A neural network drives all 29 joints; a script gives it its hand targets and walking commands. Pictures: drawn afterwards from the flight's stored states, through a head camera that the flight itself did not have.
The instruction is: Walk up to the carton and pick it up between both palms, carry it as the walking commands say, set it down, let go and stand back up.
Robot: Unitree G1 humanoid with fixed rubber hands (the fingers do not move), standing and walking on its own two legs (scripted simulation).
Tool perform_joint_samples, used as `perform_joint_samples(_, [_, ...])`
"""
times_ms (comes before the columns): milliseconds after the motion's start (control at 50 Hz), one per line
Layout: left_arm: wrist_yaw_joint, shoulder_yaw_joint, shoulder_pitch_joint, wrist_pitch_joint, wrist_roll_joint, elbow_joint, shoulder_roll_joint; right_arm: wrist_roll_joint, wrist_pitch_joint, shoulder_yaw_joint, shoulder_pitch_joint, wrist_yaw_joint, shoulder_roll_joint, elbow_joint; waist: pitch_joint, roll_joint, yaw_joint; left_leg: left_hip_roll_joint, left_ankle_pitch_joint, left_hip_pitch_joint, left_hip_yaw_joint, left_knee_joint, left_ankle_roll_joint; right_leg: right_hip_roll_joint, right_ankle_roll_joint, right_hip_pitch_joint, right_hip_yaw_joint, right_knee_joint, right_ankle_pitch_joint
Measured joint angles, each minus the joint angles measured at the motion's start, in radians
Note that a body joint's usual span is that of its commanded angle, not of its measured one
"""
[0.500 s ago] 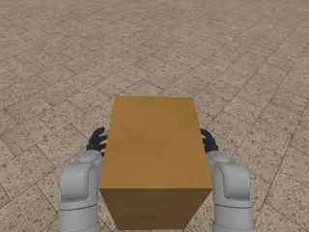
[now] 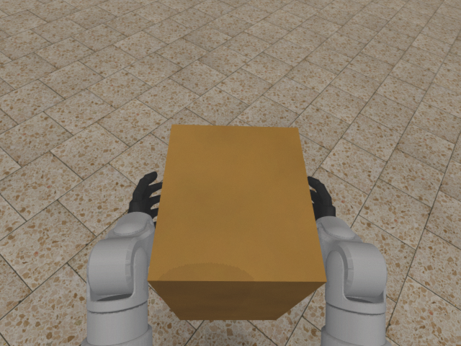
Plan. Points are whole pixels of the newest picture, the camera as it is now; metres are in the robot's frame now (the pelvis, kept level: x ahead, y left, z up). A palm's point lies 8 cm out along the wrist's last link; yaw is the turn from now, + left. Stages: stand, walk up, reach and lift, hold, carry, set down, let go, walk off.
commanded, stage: carry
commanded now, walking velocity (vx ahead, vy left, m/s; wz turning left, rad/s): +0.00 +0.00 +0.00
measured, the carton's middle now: (231, 236) +0.29 -0.01 +0.03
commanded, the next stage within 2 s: none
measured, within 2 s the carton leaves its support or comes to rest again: neither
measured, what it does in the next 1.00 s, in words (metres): walks ahead: right foot, then left foot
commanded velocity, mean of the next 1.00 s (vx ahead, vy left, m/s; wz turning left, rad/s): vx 0.00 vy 0.00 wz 0.00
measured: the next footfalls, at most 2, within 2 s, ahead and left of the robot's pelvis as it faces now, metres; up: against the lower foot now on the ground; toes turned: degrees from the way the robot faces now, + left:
right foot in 0.16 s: +0.11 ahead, -0.09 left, +0.00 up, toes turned -13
left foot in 0.34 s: +0.18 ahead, +0.08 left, +0.00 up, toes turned +9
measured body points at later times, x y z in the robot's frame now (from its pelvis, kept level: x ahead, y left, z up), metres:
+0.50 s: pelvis +0.28 -0.01 -0.02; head +0.29 -0.02 +0.43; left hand +0.57 +0.11 +0.04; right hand +0.56 -0.16 +0.04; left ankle +0.14 +0.08 -0.73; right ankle +0.21 -0.09 -0.71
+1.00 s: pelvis +0.66 -0.05 -0.06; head +0.70 -0.07 +0.39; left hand +0.97 +0.05 +0.00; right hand +0.93 -0.22 -0.02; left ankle +0.43 +0.05 -0.66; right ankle +0.66 -0.11 -0.74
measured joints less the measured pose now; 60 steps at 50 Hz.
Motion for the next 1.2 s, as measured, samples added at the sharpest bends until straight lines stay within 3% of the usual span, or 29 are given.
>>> perform_joint_samples(40, [0.0, 0.017, 0.03, 0.007, -0.005, -0.002, 0.007, -0.008, 0.007, 0.022, -0.012, 0.001, 0.003, 0.044, -0.045, -0.001, 0.019, 0.013, -0.047, 0.016, 0.016, 0.013, 0.017, 0.002, 0.042, -0.045, 0.022, 0.116, 0.01])
perform_joint_samples(80, [0.004, 0.027, 0.054, 0.014, -0.012, 0.002, 0.012, -0.021, 0.017, 0.033, -0.024, 0.009, 0.005, 0.082, -0.076, 0.042, 0.039, 0.049, -0.098, 0.035, 0.023, 0.039, 0.006, 0.029, 0.066, -0.086, 0.042, 0.174, -0.114])
perform_joint_samples(140, [0.011, 0.046, 0.055, 0.022, -0.027, 0.015, 0.012, -0.044, 0.024, 0.043, -0.034, 0.021, 0.008, 0.11, -0.082, 0.096, 0.064, 0.081, -0.16, 0.1, 0.039, 0.048, -0.013, 0.042, 0.075, -0.126, 0.019, 0.081, -0.069])
perform_joint_samples(180, [0.014, 0.04, 0.038, 0.014, -0.033, 0.047, 0.008, -0.055, 0.023, 0.033, -0.019, 0.025, 0.004, 0.101, -0.075, 0.13, 0.053, 0.097, -0.196, 0.133, 0.021, 0.09, -0.025, 0.043, 0.036, -0.09, -0.026, -0.003, 0.119])
perform_joint_samples(200, [0.017, 0.026, 0.029, 0.009, -0.036, 0.075, 0.006, -0.056, 0.023, 0.023, 0.001, 0.027, -0.001, 0.091, -0.084, 0.148, 0.045, 0.112, -0.125, 0.121, 0.008, 0.145, -0.035, 0.048, 0.012, -0.058, -0.051, -0.012, 0.089])
perform_joint_samples(240, [0.018, 0.0, 0.007, 0.009, -0.028, 0.121, 0.001, -0.049, 0.02, 0.004, 0.041, 0.029, -0.009, 0.077, -0.102, 0.114, 0.051, 0.09, -0.163, 0.084, -0.017, 0.261, -0.054, 0.021, -0.005, -0.024, -0.059, 0.016, -0.012])
perform_joint_samples(300, [0.013, -0.021, 0.001, 0.01, -0.017, 0.149, 0.0, -0.034, 0.023, -0.01, 0.065, 0.021, -0.013, 0.069, -0.108, 0.054, 0.041, 0.047, -0.245, 0.038, -0.038, 0.283, -0.053, -0.015, 0.006, 0.043, -0.068, 0.034, -0.098])
perform_joint_samples(340, [0.013, -0.02, 0.006, 0.012, -0.012, 0.137, 0.001, -0.027, 0.021, -0.013, 0.054, 0.02, -0.011, 0.076, -0.103, 0.031, 0.036, 0.031, -0.166, 0.018, -0.024, 0.184, -0.045, -0.023, 0.016, 0.081, -0.068, 0.05, -0.142])
perform_joint_samples(380, [0.013, -0.001, 0.031, 0.012, -0.009, 0.119, 0.007, -0.024, 0.007, 0.006, 0.035, 0.019, -0.007, 0.122, -0.117, -0.008, 0.047, 0.021, -0.178, 0.049, 0.025, 0.15, -0.004, -0.052, 0.033, 0.052, -0.03, 0.162, -0.163])
perform_joint_samples(400, [0.013, 0.011, 0.049, 0.01, -0.012, 0.114, 0.011, -0.026, 0.005, 0.017, 0.021, 0.018, -0.004, 0.151, -0.131, -0.002, 0.047, 0.032, -0.202, 0.061, 0.041, 0.155, -0.003, -0.05, 0.047, 0.007, -0.004, 0.256, -0.119])
perform_joint_samples(440, [0.014, 0.022, 0.079, 0.006, -0.022, 0.108, 0.016, -0.029, 0.011, 0.029, 0.003, 0.014, -0.001, 0.181, -0.142, 0.05, 0.045, 0.069, -0.252, 0.09, 0.058, 0.172, -0.014, -0.007, 0.054, -0.074, 0.046, 0.377, -0.203])
perform_joint_samples(500, [0.022, 0.03, 0.078, 0.002, -0.041, 0.095, 0.015, -0.035, 0.013, 0.038, 0.007, 0.014, -0.001, 0.161, -0.116, 0.104, 0.04, 0.092, -0.301, 0.152, 0.06, 0.16, -0.036, 0.033, 0.045, -0.168, 0.041, 0.306, -0.205])
perform_joint_samples(520, [0.022, 0.03, 0.063, -0.001, -0.044, 0.096, 0.013, -0.037, 0.011, 0.035, 0.012, 0.014, -0.002, 0.142, -0.099, 0.115, 0.036, 0.098, -0.315, 0.164, 0.052, 0.182, -0.039, 0.043, 0.034, -0.176, 0.024, 0.215, -0.103])
perform_joint_samples(540, [0.022, 0.019, 0.049, -0.011, -0.045, 0.112, 0.01, -0.037, 0.005, 0.025, 0.027, 0.014, -0.006, 0.122, -0.084, 0.137, 0.022, 0.117, -0.319, 0.156, 0.028, 0.245, -0.043, 0.051, -0.009, -0.153, -0.005, 0.193, -0.024])
perform_joint_samples(560, [0.022, 0.002, 0.035, -0.018, -0.043, 0.133, 0.007, -0.033, 0.0, 0.012, 0.049, 0.015, -0.01, 0.104, -0.079, 0.15, 0.012, 0.131, -0.239, 0.123, -0.003, 0.341, -0.05, 0.053, -0.028, -0.123, -0.031, 0.188, -0.05])
perform_joint_samples(640, [0.006, -0.032, 0.02, -0.019, -0.032, 0.157, 0.004, 0.004, -0.007, 0.003, 0.12, 0.01, -0.019, 0.063, -0.084, 0.058, 0.014, 0.039, -0.336, -0.003, -0.085, 0.549, -0.048, 0.006, -0.018, -0.02, -0.05, 0.187, -0.203])
perform_joint_samples(680, [0.006, -0.035, 0.026, -0.019, -0.033, 0.129, 0.005, 0.015, -0.008, 0.006, 0.118, 0.002, -0.019, 0.043, -0.074, 0.02, 0.023, 0.012, -0.357, -0.074, -0.083, 0.527, -0.035, 0.0, -0.01, 0.034, -0.05, 0.167, -0.243])
perform_joint_samples(720, [0.007, -0.03, 0.035, -0.022, -0.033, 0.084, 0.007, 0.019, -0.01, 0.01, 0.094, 0.002, -0.017, 0.03, -0.062, -0.01, 0.038, -0.015, -0.267, -0.12, -0.059, 0.382, -0.022, -0.005, -0.003, 0.076, -0.038, 0.182, -0.291])
perform_joint_samples(740, [0.009, -0.019, 0.047, -0.025, -0.034, 0.057, 0.01, 0.019, -0.018, 0.019, 0.077, 0.006, -0.014, 0.041, -0.061, -0.032, 0.049, -0.026, -0.215, -0.115, -0.035, 0.337, -0.01, -0.021, 0.004, 0.075, -0.02, 0.239, -0.307])
perform_joint_samples(780, [0.011, 0.011, 0.095, -0.039, -0.039, 0.023, 0.019, 0.008, -0.033, 0.054, 0.041, 0.013, -0.008, 0.101, -0.086, -0.047, 0.067, -0.017, -0.284, -0.069, 0.019, 0.354, 0.016, -0.031, 0.039, -0.017, 0.06, 0.49, -0.23])
perform_joint_samples(860, [0.029, 0.014, 0.148, -0.03, -0.066, 0.026, 0.024, -0.017, -0.023, 0.076, 0.04, 0.023, -0.008, 0.136, -0.128, 0.089, 0.061, 0.027, -0.394, 0.041, 0.02, 0.321, 0.005, 0.065, 0.031, -0.256, 0.139, 0.798, -0.389])
perform_joint_samples(900, [0.03, 0.011, 0.131, -0.037, -0.079, 0.028, 0.022, -0.024, -0.023, 0.076, 0.06, 0.021, -0.01, 0.095, -0.108, 0.138, 0.043, 0.027, -0.264, 0.106, -0.009, 0.276, 0.016, 0.08, 0.017, -0.388, 0.128, 0.74, -0.411])
perform_joint_samples(920, [0.027, 0.008, 0.115, -0.042, -0.083, 0.032, 0.02, -0.025, -0.029, 0.073, 0.076, 0.018, -0.012, 0.069, -0.09, 0.15, 0.034, 0.026, -0.336, 0.144, -0.021, 0.273, 0.011, 0.081, 0.016, -0.426, 0.11, 0.619, -0.338])
perform_joint_samples(940, [0.022, 0.001, 0.094, -0.046, -0.082, 0.043, 0.018, -0.025, -0.033, 0.07, 0.095, 0.013, -0.014, 0.043, -0.07, 0.149, 0.027, 0.028, -0.377, 0.175, -0.03, 0.298, 0.003, 0.082, 0.021, -0.426, 0.086, 0.435, -0.18])
perform_joint_samples(960, [0.015, -0.012, 0.076, -0.053, -0.075, 0.065, 0.014, -0.024, -0.038, 0.06, 0.118, 0.01, -0.019, 0.022, -0.055, 0.156, 0.015, 0.046, -0.381, 0.183, -0.047, 0.375, -0.005, 0.086, -0.029, -0.399, 0.055, 0.367, 0.013])
perform_joint_samples(1000, [0.006, -0.045, 0.044, -0.063, -0.061, 0.114, 0.008, -0.011, -0.036, 0.032, 0.161, 0.001, -0.022, -0.008, -0.046, 0.146, -0.011, 0.044, -0.348, 0.101, -0.132, 0.642, -0.025, 0.076, -0.08, -0.322, 0.004, 0.375, -0.106])
perform_joint_samples(1100, [0.0, -0.065, 0.057, -0.074, -0.037, 0.087, 0.011, 0.047, -0.04, 0.015, 0.169, -0.026, -0.021, -0.018, -0.037, -0.003, 0.016, -0.038, -0.447, -0.204, -0.179, 1.074, -0.013, 0.061, -0.066, -0.147, -0.007, 0.307, -0.243])
perform_joint_samples(1160, [0.018, -0.062, 0.087, -0.083, -0.037, 0.018, 0.015, 0.045, -0.048, 0.018, 0.12, -0.006, -0.019, -0.009, -0.013, -0.038, 0.065, -0.039, -0.5, -0.409, -0.144, 0.978, 0.003, 0.088, -0.076, -0.019, 0.021, 0.22, -0.284])
perform_joint_samples(1200, [0.035, -0.054, 0.111, -0.078, -0.042, -0.034, 0.018, 0.032, -0.056, 0.033, 0.095, 0.015, -0.017, 0.003, -0.007, -0.033, 0.082, -0.045, -0.286, -0.459, -0.103, 0.662, -0.009, 0.095, -0.078, 0.07, 0.035, 0.197, -0.314])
